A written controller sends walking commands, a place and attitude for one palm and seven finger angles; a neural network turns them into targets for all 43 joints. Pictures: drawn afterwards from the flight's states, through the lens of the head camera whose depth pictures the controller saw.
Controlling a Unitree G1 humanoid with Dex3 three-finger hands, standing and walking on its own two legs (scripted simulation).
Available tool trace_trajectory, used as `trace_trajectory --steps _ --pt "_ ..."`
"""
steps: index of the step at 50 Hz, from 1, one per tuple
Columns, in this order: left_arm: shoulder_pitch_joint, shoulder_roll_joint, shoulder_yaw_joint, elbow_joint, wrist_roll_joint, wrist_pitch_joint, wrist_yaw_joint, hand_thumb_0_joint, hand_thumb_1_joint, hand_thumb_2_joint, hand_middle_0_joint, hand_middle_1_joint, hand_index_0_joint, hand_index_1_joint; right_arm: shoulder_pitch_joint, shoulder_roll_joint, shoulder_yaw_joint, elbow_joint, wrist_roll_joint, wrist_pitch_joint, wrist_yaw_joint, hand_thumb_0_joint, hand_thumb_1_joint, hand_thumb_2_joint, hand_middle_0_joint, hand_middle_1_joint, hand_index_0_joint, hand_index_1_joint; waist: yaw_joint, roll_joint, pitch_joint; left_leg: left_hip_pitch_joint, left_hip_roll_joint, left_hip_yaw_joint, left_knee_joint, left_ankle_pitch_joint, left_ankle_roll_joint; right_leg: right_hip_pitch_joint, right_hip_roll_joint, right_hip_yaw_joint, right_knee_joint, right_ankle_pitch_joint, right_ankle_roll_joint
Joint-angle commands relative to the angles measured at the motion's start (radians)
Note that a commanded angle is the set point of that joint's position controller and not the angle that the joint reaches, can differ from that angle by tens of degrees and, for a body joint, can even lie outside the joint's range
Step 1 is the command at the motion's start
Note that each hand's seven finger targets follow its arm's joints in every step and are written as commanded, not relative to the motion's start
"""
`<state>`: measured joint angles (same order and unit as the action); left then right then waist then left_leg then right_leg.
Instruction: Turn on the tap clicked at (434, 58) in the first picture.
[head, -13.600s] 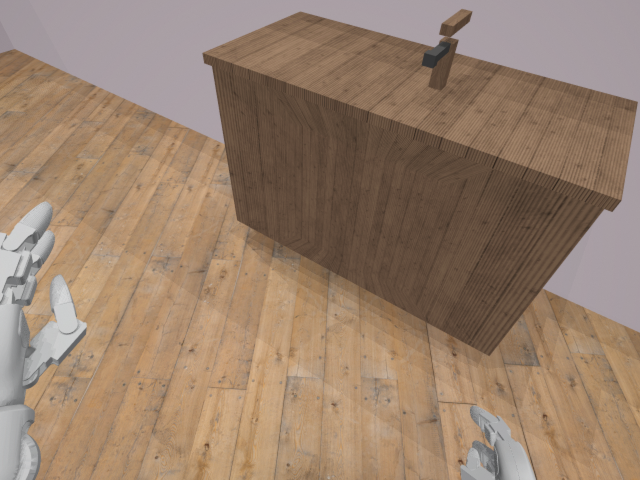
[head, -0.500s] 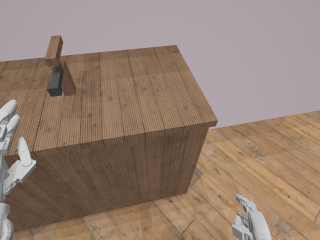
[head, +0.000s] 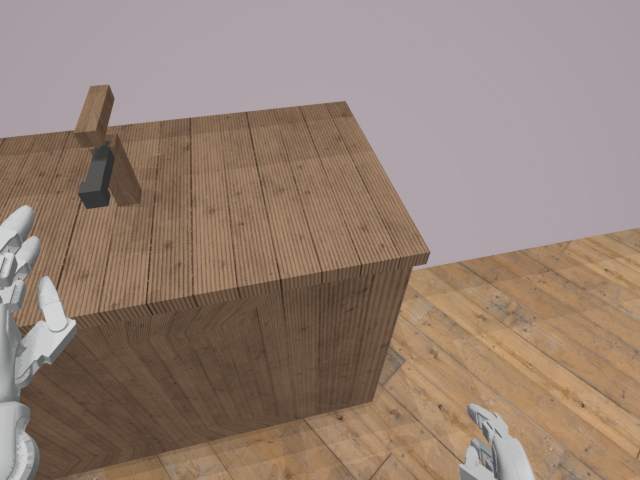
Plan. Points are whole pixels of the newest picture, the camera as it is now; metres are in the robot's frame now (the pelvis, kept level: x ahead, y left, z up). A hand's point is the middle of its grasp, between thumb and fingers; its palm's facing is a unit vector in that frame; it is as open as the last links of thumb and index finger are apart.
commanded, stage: shuffle to correct the standing spot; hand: left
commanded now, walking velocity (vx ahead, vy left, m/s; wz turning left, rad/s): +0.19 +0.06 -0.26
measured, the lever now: (94, 194) +0.42 +0.35 +0.13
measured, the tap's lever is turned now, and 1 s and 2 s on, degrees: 0 0 0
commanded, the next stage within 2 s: come to a stop and stand still in 0.26 s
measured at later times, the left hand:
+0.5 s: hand (159, 202) +0.36 +0.22 +0.17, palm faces +0.31 -0.83 -0.46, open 7.4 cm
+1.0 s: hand (133, 186) +0.40 +0.27 +0.17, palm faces +0.32 -0.87 -0.36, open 7.4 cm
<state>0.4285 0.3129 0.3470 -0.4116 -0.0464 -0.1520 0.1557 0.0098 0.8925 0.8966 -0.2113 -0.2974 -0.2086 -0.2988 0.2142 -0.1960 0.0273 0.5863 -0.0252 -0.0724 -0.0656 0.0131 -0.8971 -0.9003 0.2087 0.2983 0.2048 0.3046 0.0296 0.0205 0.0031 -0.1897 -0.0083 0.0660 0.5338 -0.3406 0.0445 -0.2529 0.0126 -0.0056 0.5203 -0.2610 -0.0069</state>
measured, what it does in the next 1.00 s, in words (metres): walks ahead: right foot, then left foot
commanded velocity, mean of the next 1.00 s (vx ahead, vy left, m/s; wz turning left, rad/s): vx -0.04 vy -0.01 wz -0.06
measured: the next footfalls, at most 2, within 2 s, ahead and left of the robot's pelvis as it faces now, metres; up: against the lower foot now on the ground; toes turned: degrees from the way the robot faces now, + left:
right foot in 0.50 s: +0.21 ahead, -0.07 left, +0.00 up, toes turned -12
left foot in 0.80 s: +0.24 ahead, +0.16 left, +0.00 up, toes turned -7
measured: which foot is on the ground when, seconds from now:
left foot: down 0.00-0.52, up 0.54-0.78, down 0.80-1.00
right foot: down 0.00-0.24, up 0.26-0.48, down 0.50-1.00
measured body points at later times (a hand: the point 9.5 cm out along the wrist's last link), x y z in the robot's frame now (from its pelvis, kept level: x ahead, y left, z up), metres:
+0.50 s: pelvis +0.11 +0.01 -0.01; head +0.15 -0.01 +0.44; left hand +0.34 +0.27 +0.20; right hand +0.26 -0.22 -0.11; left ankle +0.02 +0.11 -0.73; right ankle +0.17 -0.06 -0.74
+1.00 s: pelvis +0.15 +0.05 +0.01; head +0.18 +0.06 +0.45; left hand +0.38 +0.32 +0.19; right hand +0.32 -0.20 -0.07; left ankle +0.20 +0.16 -0.73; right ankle +0.17 -0.06 -0.73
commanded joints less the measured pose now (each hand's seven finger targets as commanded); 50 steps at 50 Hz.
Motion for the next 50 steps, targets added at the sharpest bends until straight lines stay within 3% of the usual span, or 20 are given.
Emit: trace_trajectory --steps 1,6,8,10,11,12,14,17,20,23,24,25,26,29,31,35,39,42,45,50 --pt "-0.153 0.194 0.094 -0.266 -0.004 -0.075 0.014 0.000 0.900 0.900 -0.200 -0.300 -0.200 -0.300 -0.141 -0.137 -0.057 -0.168 0.003 -0.057 -0.006 0.000 -0.900 -0.900 0.200 0.300 0.200 0.300 -0.019 -0.038 -0.058 -0.135 0.060 -0.045 0.034 0.041 -0.008 0.106 -0.085 0.193 -0.054 0.104 -0.113" --pt "-0.076 0.233 0.136 -0.323 -0.009 -0.102 0.028 0.000 0.900 0.900 -0.200 -0.300 -0.200 -0.300 -0.153 -0.129 -0.063 -0.165 0.020 -0.047 0.023 0.000 -0.900 -0.900 0.200 0.300 0.200 0.300 -0.003 -0.105 -0.105 -0.350 0.035 -0.039 0.315 -0.088 -0.039 0.335 -0.282 0.434 -0.075 0.408 -0.247" --pt "-0.014 0.229 0.155 -0.326 -0.014 -0.115 0.028 0.000 0.900 0.900 -0.200 -0.300 -0.200 -0.300 -0.148 -0.125 -0.059 -0.155 0.023 -0.032 0.031 0.000 -0.900 -0.900 0.200 0.300 0.200 0.300 -0.002 -0.076 -0.090 -0.335 0.070 -0.085 0.234 -0.164 -0.021 0.308 -0.271 0.375 -0.034 0.420 -0.219" --pt "-0.003 0.231 0.169 -0.363 -0.024 -0.116 0.025 0.000 0.900 0.900 -0.200 -0.300 -0.200 -0.300 -0.134 -0.133 -0.061 -0.147 0.025 -0.021 0.028 0.000 -0.900 -0.900 0.200 0.300 0.200 0.300 -0.047 0.026 -0.112 -0.043 0.075 -0.084 -0.022 0.063 -0.012 0.118 -0.182 0.234 0.118 0.367 -0.138" --pt "0.017 0.228 0.173 -0.384 -0.032 -0.117 0.020 0.000 0.900 0.900 -0.200 -0.300 -0.200 -0.300 -0.135 -0.144 -0.066 -0.158 0.025 -0.021 0.020 0.000 -0.900 -0.900 0.200 0.300 0.200 0.300 -0.057 0.152 -0.133 0.157 0.118 -0.176 -0.104 0.291 0.019 -0.063 -0.037 0.081 0.288 0.280 -0.060" --pt "0.022 0.228 0.169 -0.403 -0.032 -0.122 0.017 0.000 0.900 0.900 -0.200 -0.300 -0.200 -0.300 -0.133 -0.146 -0.071 -0.173 0.027 -0.024 0.022 0.000 -0.900 -0.900 0.200 0.300 0.200 0.300 -0.057 0.269 -0.136 0.346 0.244 -0.336 -0.136 0.533 0.061 -0.327 0.038 -0.029 0.437 -0.122 -0.003" --pt "-0.032 0.229 0.156 -0.385 -0.022 -0.115 0.014 0.000 0.900 0.900 -0.200 -0.300 -0.200 -0.300 -0.131 -0.129 -0.069 -0.171 0.014 -0.041 0.026 0.000 -0.900 -0.900 0.200 0.300 0.200 0.300 -0.062 0.255 -0.065 0.310 0.316 -0.402 -0.190 0.526 0.129 -0.443 0.017 -0.003 0.635 -0.281 -0.010" --pt "-0.100 0.208 0.118 -0.331 -0.010 -0.093 0.008 0.000 0.900 0.900 -0.200 -0.300 -0.200 -0.300 -0.105 -0.133 -0.073 -0.145 0.017 -0.068 0.030 0.000 -0.900 -0.900 0.200 0.300 0.200 0.300 -0.061 0.110 0.009 0.296 0.280 -0.272 -0.182 0.595 0.124 -0.498 -0.028 -0.039 0.596 -0.202 -0.009" --pt "-0.035 0.217 0.136 -0.280 -0.012 -0.060 0.005 0.000 0.900 0.900 -0.200 -0.300 -0.200 -0.300 -0.132 -0.130 -0.058 -0.164 0.023 -0.073 0.024 0.000 -0.900 -0.900 0.200 0.300 0.200 0.300 -0.036 0.110 0.007 0.142 0.192 -0.067 -0.162 0.638 0.048 -0.212 -0.022 -0.129 0.246 -0.039 -0.010" --pt "0.040 0.228 0.164 -0.288 -0.022 -0.041 0.000 0.000 0.900 0.900 -0.200 -0.300 -0.200 -0.300 -0.135 -0.118 -0.048 -0.191 0.015 -0.057 0.022 0.000 -0.900 -0.900 0.200 0.300 0.200 0.300 -0.012 0.072 -0.105 0.058 0.148 0.008 0.071 0.756 -0.056 0.156 0.036 -0.163 -0.083 0.215 -0.030" --pt "0.047 0.242 0.179 -0.300 -0.024 -0.036 -0.002 0.000 0.900 0.900 -0.200 -0.300 -0.200 -0.300 -0.147 -0.118 -0.050 -0.200 0.021 -0.051 0.023 0.000 -0.900 -0.900 0.200 0.300 0.200 0.300 0.001 0.019 -0.157 -0.070 0.113 0.026 0.220 0.677 -0.075 0.354 -0.005 -0.099 -0.100 0.429 -0.054" --pt "0.077 0.256 0.186 -0.311 -0.026 -0.033 -0.003 0.000 0.900 0.900 -0.200 -0.300 -0.200 -0.300 -0.157 -0.110 -0.053 -0.210 0.026 -0.048 0.027 0.000 -0.900 -0.900 0.200 0.300 0.200 0.300 0.001 -0.068 -0.231 -0.201 0.029 0.046 0.460 0.469 -0.098 0.473 -0.150 0.092 -0.040 0.800 -0.140" --pt "0.058 0.284 0.225 -0.354 -0.039 -0.058 0.002 0.000 0.900 0.900 -0.200 -0.300 -0.200 -0.300 -0.176 -0.112 -0.058 -0.215 0.024 -0.058 0.035 0.000 -0.900 -0.900 0.200 0.300 0.200 0.300 0.008 -0.147 -0.260 -0.305 -0.026 -0.014 0.661 -0.073 -0.102 0.496 -0.316 0.298 -0.037 1.075 -0.244" --pt "0.090 0.281 0.246 -0.403 -0.049 -0.085 0.015 0.000 0.900 0.900 -0.200 -0.300 -0.200 -0.300 -0.139 -0.107 -0.054 -0.175 0.039 -0.054 0.045 0.000 -0.900 -0.900 0.200 0.300 0.200 0.300 0.003 -0.080 -0.179 -0.311 0.064 -0.170 0.687 -0.141 -0.081 0.293 -0.357 0.294 -0.093 0.718 -0.217" --pt "0.084 0.266 0.234 -0.418 -0.035 -0.097 0.026 0.000 0.900 0.900 -0.200 -0.300 -0.200 -0.300 -0.175 -0.085 -0.033 -0.165 0.038 -0.038 0.034 0.000 -0.900 -0.900 0.200 0.300 0.200 0.300 -0.003 0.006 -0.142 -0.219 0.092 -0.156 0.461 -0.150 -0.083 0.180 -0.316 0.216 -0.110 0.661 -0.181" --pt "0.062 0.246 0.195 -0.389 -0.032 -0.078 0.041 0.000 0.900 0.900 -0.200 -0.300 -0.200 -0.300 -0.188 -0.087 -0.035 -0.129 0.019 -0.045 -0.002 0.000 -0.900 -0.900 0.200 0.300 0.200 0.300 -0.012 -0.080 -0.133 -0.069 0.026 -0.039 0.171 0.031 -0.067 0.115 -0.229 0.113 -0.155 0.493 -0.106" --pt "0.059 0.210 0.150 -0.327 -0.039 -0.041 0.031 0.000 0.900 0.900 -0.200 -0.300 -0.200 -0.300 -0.167 -0.104 -0.056 -0.126 0.027 -0.049 -0.011 0.000 -0.900 -0.900 0.200 0.300 0.200 0.300 -0.010 -0.073 -0.089 0.043 0.057 -0.080 -0.030 0.283 -0.048 0.019 -0.161 0.069 -0.156 0.195 -0.028" --pt "0.020 0.215 0.132 -0.323 -0.038 -0.038 0.018 0.000 0.900 0.900 -0.200 -0.300 -0.200 -0.300 -0.181 -0.124 -0.066 -0.149 0.041 -0.048 -0.026 0.000 -0.900 -0.900 0.200 0.300 0.200 0.300 -0.004 -0.048 -0.041 -0.008 0.118 -0.132 -0.124 0.208 -0.033 -0.006 -0.093 0.073 -0.187 -0.012 0.003" --pt "-0.039 0.218 0.129 -0.342 -0.027 -0.026 0.014 0.000 0.900 0.900 -0.200 -0.300 -0.200 -0.300 -0.199 -0.116 -0.051 -0.145 0.034 -0.051 -0.027 0.000 -0.900 -0.900 0.200 0.300 0.200 0.300 -0.010 0.100 -0.056 -0.089 0.118 -0.142 -0.191 0.187 -0.030 0.099 -0.049 0.031 -0.148 0.118 0.015" --pt "-0.077 0.198 0.093 -0.391 -0.019 -0.019 0.013 0.000 0.900 0.900 -0.200 -0.300 -0.200 -0.300 -0.179 -0.113 -0.049 -0.161 0.033 -0.066 -0.020 0.000 -0.900 -0.900 0.200 0.300 0.200 0.300 -0.006 0.124 -0.102 -0.122 0.130 -0.157 -0.256 0.123 -0.035 0.186 -0.017 0.007 -0.133 0.133 0.016"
